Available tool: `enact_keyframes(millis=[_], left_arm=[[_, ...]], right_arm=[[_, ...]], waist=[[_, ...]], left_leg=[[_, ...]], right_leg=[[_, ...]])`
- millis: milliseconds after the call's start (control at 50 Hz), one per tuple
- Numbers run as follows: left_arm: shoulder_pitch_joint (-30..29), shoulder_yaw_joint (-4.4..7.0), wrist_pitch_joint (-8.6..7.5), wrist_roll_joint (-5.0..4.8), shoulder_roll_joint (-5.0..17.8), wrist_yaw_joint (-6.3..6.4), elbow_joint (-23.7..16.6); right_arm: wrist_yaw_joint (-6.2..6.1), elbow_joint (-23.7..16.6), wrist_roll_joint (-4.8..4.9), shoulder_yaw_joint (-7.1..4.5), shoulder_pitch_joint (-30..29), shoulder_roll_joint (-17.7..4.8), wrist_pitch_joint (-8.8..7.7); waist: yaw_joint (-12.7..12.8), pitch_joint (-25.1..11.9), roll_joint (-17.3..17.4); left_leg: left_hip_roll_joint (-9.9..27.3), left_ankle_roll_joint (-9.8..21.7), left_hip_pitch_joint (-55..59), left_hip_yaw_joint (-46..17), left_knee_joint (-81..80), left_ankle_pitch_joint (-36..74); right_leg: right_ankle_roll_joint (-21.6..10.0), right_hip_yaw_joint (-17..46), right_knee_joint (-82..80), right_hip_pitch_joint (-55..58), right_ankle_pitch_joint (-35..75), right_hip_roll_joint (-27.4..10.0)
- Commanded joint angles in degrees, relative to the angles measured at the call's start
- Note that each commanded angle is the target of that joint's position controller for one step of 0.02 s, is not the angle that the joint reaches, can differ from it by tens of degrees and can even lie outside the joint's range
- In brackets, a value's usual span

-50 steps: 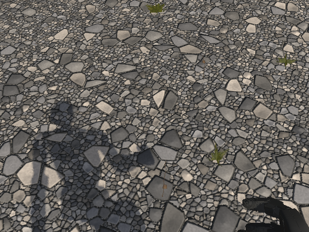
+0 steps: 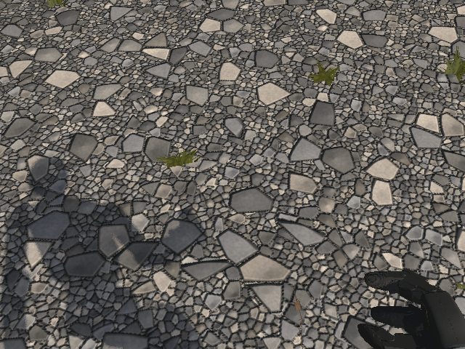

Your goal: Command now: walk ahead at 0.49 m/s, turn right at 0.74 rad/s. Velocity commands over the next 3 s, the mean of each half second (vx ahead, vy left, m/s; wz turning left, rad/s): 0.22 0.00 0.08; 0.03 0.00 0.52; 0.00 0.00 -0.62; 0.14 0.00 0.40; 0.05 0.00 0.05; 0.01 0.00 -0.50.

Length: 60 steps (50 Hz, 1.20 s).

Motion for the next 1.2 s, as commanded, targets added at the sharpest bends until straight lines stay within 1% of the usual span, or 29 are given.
enact_keyframes(millis=[20,40,60,80,120,160,220,280,340,360,380,400,420,440,480,520,620,740,760,780,800,820,840,860,900,940,1020,1080,1200], left_arm=[[4.7,-0.41,-0.05,-2.08,3.5,0.66,-9.5],[-0.9,1.14,0.92,-3.06,8.6,1.35,-10.8],[-5.4,1.85,1.88,-2.90,9.8,1.83,-12.1],[-7.2,2.19,2.74,-2.00,9.3,2.11,-11.8],[-4.7,1.42,3.88,-1.30,3.5,1.82,-12.6],[-7.3,0.68,4.16,-1.00,1.5,1.84,-13.7],[-13.8,-0.12,2.82,0.81,2.2,0.89,-15.3],[-20.2,0.39,2.88,0.56,6.5,0.46,-17.5],[-20.6,1.55,2.83,0.88,9.7,0.87,-18.2],[-19.6,2.20,2.75,1.30,11.3,1.29,-18.0],[-17.3,3.16,2.90,2.35,15.2,2.19,-18.7],[-17.3,3.14,3.82,3.23,16.0,2.74,-20.3],[-17.3,2.90,4.26,3.07,14.3,2.46,-21.0],[-20.0,2.33,4.21,2.26,11.8,2.36,-21.6],[-25.9,1.61,4.05,1.40,9.0,2.51,-22.1],[-28.7,1.79,3.90,2.11,9.0,2.76,-21.8],[-28.0,2.93,3.73,1.78,10.3,3.68,-20.3],[-27.7,4.40,4.09,-0.75,12.5,1.99,-18.1],[-25.8,4.23,4.34,-1.15,11.3,1.68,-16.9],[-23.2,3.76,4.73,-0.42,9.0,1.14,-15.7],[-23.8,2.53,4.96,2.31,5.9,0.70,-18.6],[-29.8,3.23,4.72,1.66,8.3,1.34,-20.1],[-30.9,3.72,5.04,-0.14,10.1,1.86,-19.7],[-28.6,3.62,5.36,-0.41,9.0,2.46,-18.0],[-22.5,3.57,6.18,0.88,8.4,2.78,-13.7],[-19.2,3.46,6.41,-0.14,7.7,2.25,-11.3],[-24.4,3.42,6.39,-0.54,9.7,1.87,-14.9],[-23.8,3.47,7.04,-0.83,9.4,1.31,-16.4],[-23.4,2.94,7.58,-0.80,6.7,-0.15,-19.2]], right_arm=[[-0.43,1.4,-0.53,-5.29,26.7,-15.5,0.37],[-0.86,-0.3,0.08,-5.12,21.1,-11.4,1.24],[-1.22,0.0,0.97,-4.48,16.9,-8.2,1.67],[-1.15,0.5,1.24,-3.90,14.6,-6.6,1.65],[-0.61,2.5,0.52,-4.23,12.8,-7.2,1.03],[0.08,4.5,0.60,-4.31,10.7,-6.7,0.33],[0.08,6.0,2.16,-5.39,9.7,-9.9,0.80],[-0.35,6.5,3.54,-7.04,11.4,-14.5,2.40],[-0.98,6.5,4.44,-7.31,11.8,-14.4,3.66],[-1.08,6.5,4.27,-6.82,13.1,-12.3,3.83],[-0.97,5.4,3.11,-5.68,14.7,-8.1,3.74],[-0.78,5.4,2.27,-4.78,21.9,-4.4,3.80],[-0.72,5.3,3.34,-6.02,23.4,-9.5,4.46],[-1.05,5.0,3.92,-7.28,21.4,-12.5,5.66],[-2.35,5.4,3.43,-8.21,21.2,-12.6,8.49],[-2.78,3.9,3.19,-8.10,21.1,-10.4,10.12],[-1.29,-1.0,2.86,-7.10,16.2,-6.7,10.31],[0.80,-2.8,2.89,-8.49,17.7,-8.4,11.63],[0.37,-1.8,2.46,-9.03,20.1,-9.0,11.66],[-0.49,-1.1,1.97,-10.28,23.0,-13.0,11.37],[-1.58,-2.8,1.33,-11.23,23.1,-20.1,10.87],[-0.83,-4.2,-0.89,-10.91,23.3,-19.7,9.32],[-0.47,-3.9,-1.05,-9.97,21.1,-17.6,8.16],[-0.81,-3.7,0.02,-9.06,17.1,-14.6,7.55],[-1.48,-3.0,1.26,-6.13,11.4,-6.7,7.20],[-1.87,-1.3,-0.23,-4.82,11.4,-3.7,6.45],[-3.89,-0.4,-0.14,-6.65,11.9,-10.1,7.07],[-4.35,0.0,0.39,-7.07,12.5,-10.1,7.71],[-3.76,-0.2,0.40,-8.19,10.6,-10.8,7.98]], waist=[[-12.1,-40.9,17.6],[-12.0,-32.8,10.4],[-10.9,-21.6,5.4],[-9.3,-15.1,1.8],[-5.2,-10.5,3.7],[-3.9,-7.7,1.7],[-4.8,-10.2,2.8],[-5.9,-9.5,2.9],[-4.4,-8.8,3.7],[-4.3,-9.1,2.9],[-4.6,-12.9,-4.3],[-7.0,-17.5,-16.1],[-5.9,-21.7,-16.5],[-6.4,-18.3,-12.8],[-8.6,-12.5,-9.9],[-10.0,-9.8,-9.8],[-8.3,-11.7,-9.2],[-9.7,-11.8,-10.3],[-10.3,-11.4,-8.3],[-10.2,-9.5,1.5],[-7.8,-8.1,20.3],[-12.7,-14.0,14.4],[-11.7,-12.3,8.5],[-9.3,-11.2,6.4],[-6.1,-11.8,5.8],[-5.7,-11.1,5.5],[-8.6,-6.7,5.4],[-9.6,-5.4,4.3],[-9.1,-6.5,3.7]], left_leg=[[29.3,14.0,65.5,-33.7,4.6,43.0],[25.6,13.0,56.7,-26.1,0.9,34.1],[22.4,11.3,45.8,-18.1,-1.5,30.9],[18.6,11.1,35.8,-14.4,-4.9,29.3],[16.7,12.7,23.2,-9.6,-10.8,27.5],[14.3,13.1,15.1,-4.8,-13.7,28.0],[9.1,12.3,14.2,0.2,-12.9,31.7],[10.2,11.2,17.3,-4.0,-10.8,23.0],[8.5,7.2,16.0,-8.7,-5.0,6.9],[5.6,4.8,13.4,-8.5,-0.9,0.6],[0.6,1.1,7.1,-5.1,10.4,-14.4],[-4.7,-2.6,-4.4,-0.7,25.1,-42.3],[-2.5,-3.8,-6.2,-3.3,36.0,-41.9],[-0.4,-4.3,-8.9,-3.1,41.2,-37.4],[2.1,-6.1,-9.0,-3.2,43.9,-30.5],[2.2,-7.1,-5.5,-1.1,43.7,-25.8],[3.7,-5.9,-0.6,0.7,28.1,-20.5],[0.5,-0.3,13.1,6.1,7.6,-17.1],[-1.4,1.6,18.5,5.5,2.1,-13.3],[2.6,4.8,26.0,-3.2,-4.9,1.7],[18.2,13.4,33.4,-24.4,-4.9,24.1],[21.8,20.2,27.9,-28.2,-8.2,18.4],[19.0,17.6,26.4,-21.2,-9.1,12.4],[15.9,13.7,24.7,-16.1,-8.8,7.5],[12.1,9.8,20.5,-8.0,-8.7,6.1],[10.8,9.1,18.1,-2.8,-10.4,3.1],[15.2,11.0,23.6,-4.4,-12.8,-3.5],[18.3,12.6,26.7,-5.4,-13.4,-5.1],[18.7,12.3,27.4,2.1,-11.2,5.7]], right_leg=[[3.5,4.5,48.6,-39.7,-9.5,-0.2],[4.6,1.2,47.4,-42.6,-5.2,-5.1],[5.6,-2.5,45.2,-44.9,-0.8,-7.4],[6.3,-4.0,45.1,-43.4,1.4,-8.5],[5.9,-3.3,40.6,-36.6,3.2,-10.1],[4.8,-3.1,28.2,-32.2,4.5,-10.4],[4.2,-6.5,8.2,-24.3,20.9,-7.9],[4.6,-5.2,0.5,-24.5,24.6,-6.0],[2.9,-4.8,-9.5,-18.7,29.4,-5.1],[1.4,-4.7,-12.5,-14.0,33.9,-6.5],[-2.6,3.4,-12.1,-5.3,51.9,-17.1],[-11.2,14.3,-10.5,3.1,68.0,-32.1],[-15.4,17.3,-13.3,1.3,59.3,-33.6],[-14.2,13.4,-15.2,-1.5,47.4,-30.0],[-10.5,5.6,-18.5,-9.6,33.4,-25.4],[-9.8,-1.1,-21.0,-16.5,31.5,-23.5],[-9.8,-9.3,-20.4,-13.7,33.8,-25.2],[-4.6,-14.4,-14.2,-13.7,28.3,-27.0],[-1.6,-16.1,-9.6,-16.6,24.2,-24.7],[3.1,-20.7,2.0,-25.5,15.8,-19.6],[8.7,-21.9,22.5,-44.8,-10.3,-11.6],[8.2,-10.0,31.9,-46.8,-10.5,-8.9],[6.6,-8.2,34.4,-47.0,-5.0,-9.7],[5.5,-7.2,32.7,-46.6,0.5,-10.5],[6.0,-6.5,31.3,-39.3,8.7,-11.1],[6.6,-5.2,28.4,-33.4,12.9,-9.8],[7.6,-5.5,20.0,-37.9,11.7,-9.8],[8.2,-6.4,20.0,-40.9,8.0,-11.5],[6.9,-10.7,14.2,-36.3,6.5,-12.0]])
Next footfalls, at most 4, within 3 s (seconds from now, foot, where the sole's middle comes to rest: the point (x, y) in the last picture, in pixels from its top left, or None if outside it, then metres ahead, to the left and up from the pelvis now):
0.38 right None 0.33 -0.12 -0.75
0.78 left None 0.22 0.14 -0.75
1.36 right None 0.27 -0.10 -0.75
2.06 left None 0.39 0.18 -0.75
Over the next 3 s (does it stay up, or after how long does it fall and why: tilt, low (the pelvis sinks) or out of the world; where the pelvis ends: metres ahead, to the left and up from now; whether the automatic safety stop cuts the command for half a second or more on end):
stays up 0.45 0.04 0.03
